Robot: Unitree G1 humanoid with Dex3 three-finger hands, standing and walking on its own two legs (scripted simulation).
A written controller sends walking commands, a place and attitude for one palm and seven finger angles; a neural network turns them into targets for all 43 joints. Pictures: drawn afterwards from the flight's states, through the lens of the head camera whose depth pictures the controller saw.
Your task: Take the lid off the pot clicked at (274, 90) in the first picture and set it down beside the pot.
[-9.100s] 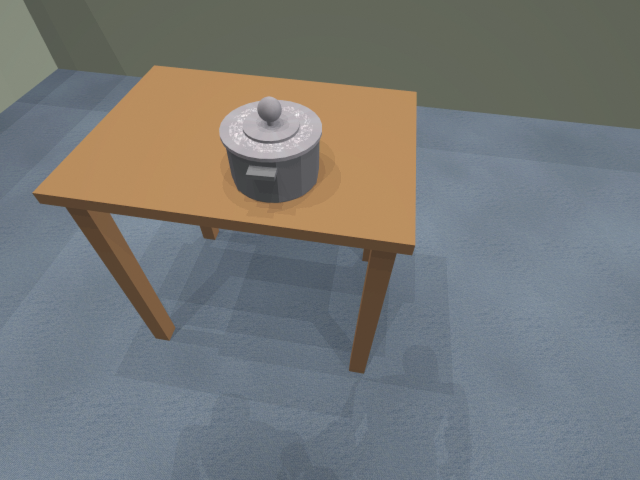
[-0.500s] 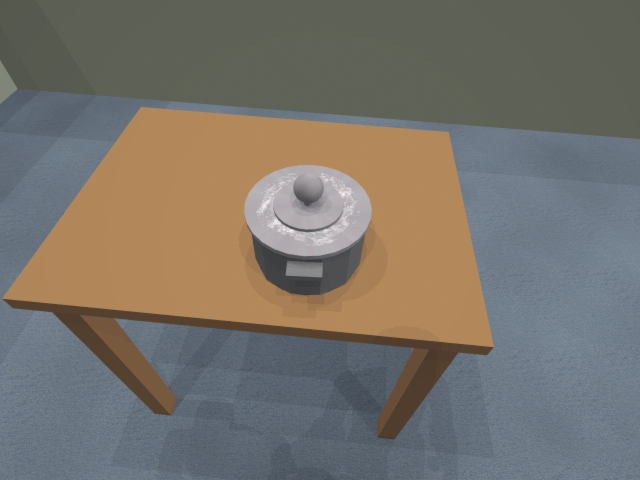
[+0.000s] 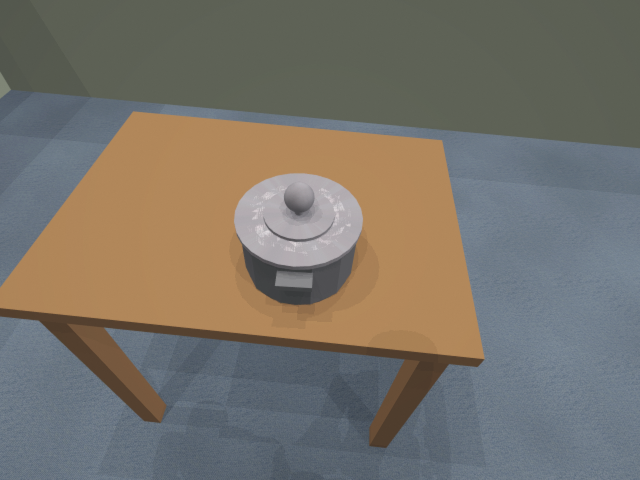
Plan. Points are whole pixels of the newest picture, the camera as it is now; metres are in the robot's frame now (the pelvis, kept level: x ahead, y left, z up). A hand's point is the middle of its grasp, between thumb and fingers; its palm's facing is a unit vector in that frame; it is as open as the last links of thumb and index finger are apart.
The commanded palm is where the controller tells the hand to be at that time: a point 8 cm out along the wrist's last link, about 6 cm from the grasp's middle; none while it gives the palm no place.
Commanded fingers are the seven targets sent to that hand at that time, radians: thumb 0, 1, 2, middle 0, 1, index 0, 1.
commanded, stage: look again from close up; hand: left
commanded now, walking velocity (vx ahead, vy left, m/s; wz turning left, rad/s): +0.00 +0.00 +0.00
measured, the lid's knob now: (299, 197) +0.48 +0.07 +0.08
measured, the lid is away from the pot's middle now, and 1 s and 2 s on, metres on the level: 0.00 0.00 0.00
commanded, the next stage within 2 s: lift the closed hand beside the body in 0.42 s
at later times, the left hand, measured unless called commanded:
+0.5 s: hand out of the picture -0.01 +0.15 -0.18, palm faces +0.03 -0.99 -0.16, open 7.4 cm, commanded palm none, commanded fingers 0.00 0.90 0.90 -0.20 -0.30 -0.20 -0.30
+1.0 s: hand out of the picture +0.10 +0.17 -0.05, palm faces +0.25 -0.93 -0.26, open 3.7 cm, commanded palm +0.06 +0.22 -0.02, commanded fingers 0.00 0.90 0.90 -1.30 -1.50 -1.30 -1.50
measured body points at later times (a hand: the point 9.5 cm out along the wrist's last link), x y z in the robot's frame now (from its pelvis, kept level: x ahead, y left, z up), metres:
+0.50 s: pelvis +0.01 -0.01 +0.00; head +0.02 +0.01 +0.45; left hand -0.01 +0.21 -0.16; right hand +0.00 -0.23 -0.15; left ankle -0.02 +0.08 -0.74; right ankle -0.04 -0.13 -0.74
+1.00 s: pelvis -0.03 -0.04 +0.00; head -0.03 -0.04 +0.45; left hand +0.08 +0.22 -0.03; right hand +0.21 -0.26 -0.04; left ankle -0.02 +0.08 -0.74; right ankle -0.04 -0.13 -0.74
